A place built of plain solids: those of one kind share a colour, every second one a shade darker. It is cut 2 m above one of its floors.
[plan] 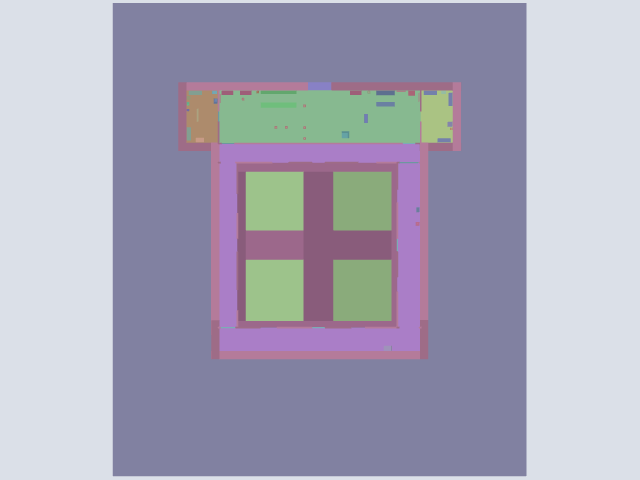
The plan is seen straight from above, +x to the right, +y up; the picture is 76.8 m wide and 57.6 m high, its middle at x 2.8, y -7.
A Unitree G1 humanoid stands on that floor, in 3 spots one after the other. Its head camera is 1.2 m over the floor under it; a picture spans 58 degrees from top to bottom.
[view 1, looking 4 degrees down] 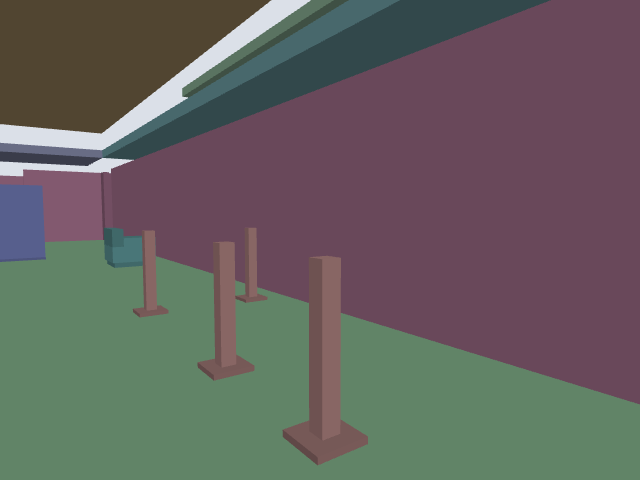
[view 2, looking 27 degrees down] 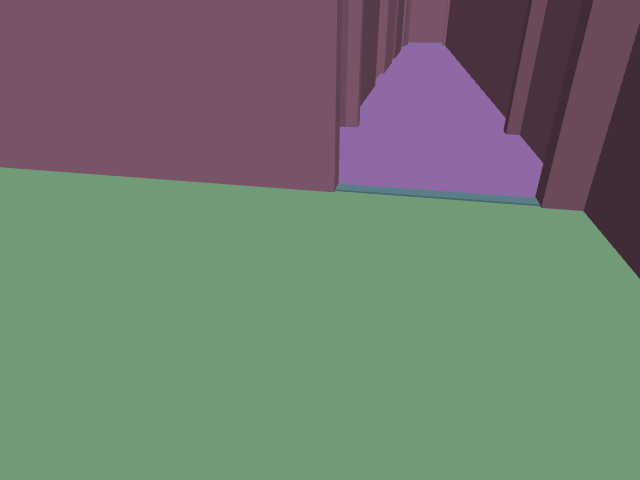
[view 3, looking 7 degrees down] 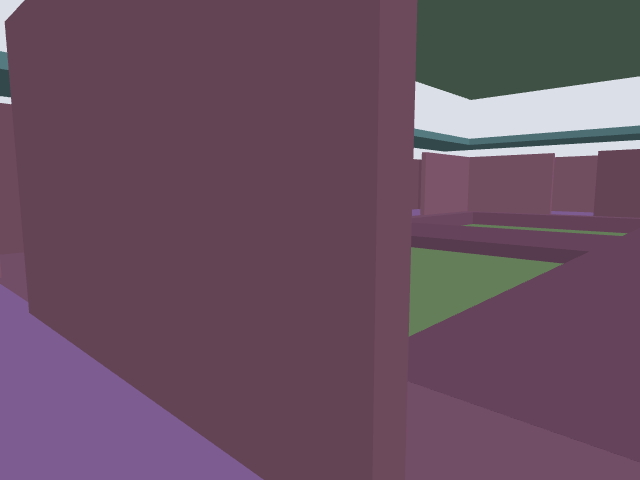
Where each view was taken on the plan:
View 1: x -4.24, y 7.81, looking -36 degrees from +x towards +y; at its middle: wall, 5.33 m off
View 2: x -8.04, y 7.81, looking -78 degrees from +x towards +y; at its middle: floor_foyer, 2.64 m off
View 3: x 2.61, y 3.44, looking -47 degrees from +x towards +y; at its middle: wall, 1.45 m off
